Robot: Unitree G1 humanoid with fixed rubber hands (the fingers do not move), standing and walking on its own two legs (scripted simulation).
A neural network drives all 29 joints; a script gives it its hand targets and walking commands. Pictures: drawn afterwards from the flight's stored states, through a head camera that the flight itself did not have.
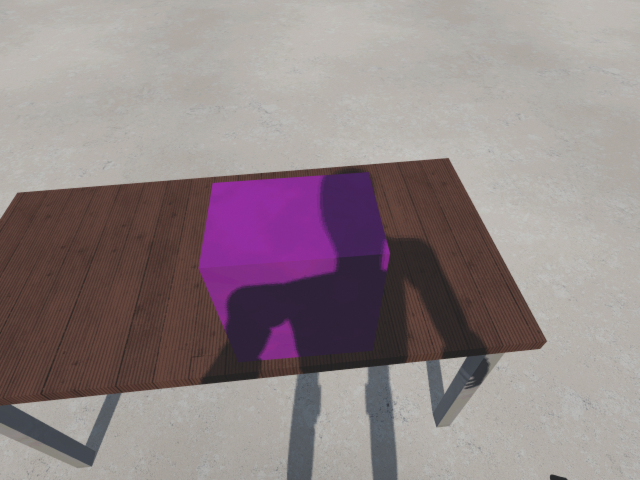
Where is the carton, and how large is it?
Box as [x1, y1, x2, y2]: [199, 172, 389, 361]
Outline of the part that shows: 368,172 220,182 212,184 199,262 199,270 238,361 372,350 389,251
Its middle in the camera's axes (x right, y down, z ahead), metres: -0.03 +0.06 +0.64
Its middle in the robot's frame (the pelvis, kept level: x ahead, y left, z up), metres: +0.44 +0.06 -0.04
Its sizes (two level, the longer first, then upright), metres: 0.242 0.166 0.275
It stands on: a table, 0.60 m high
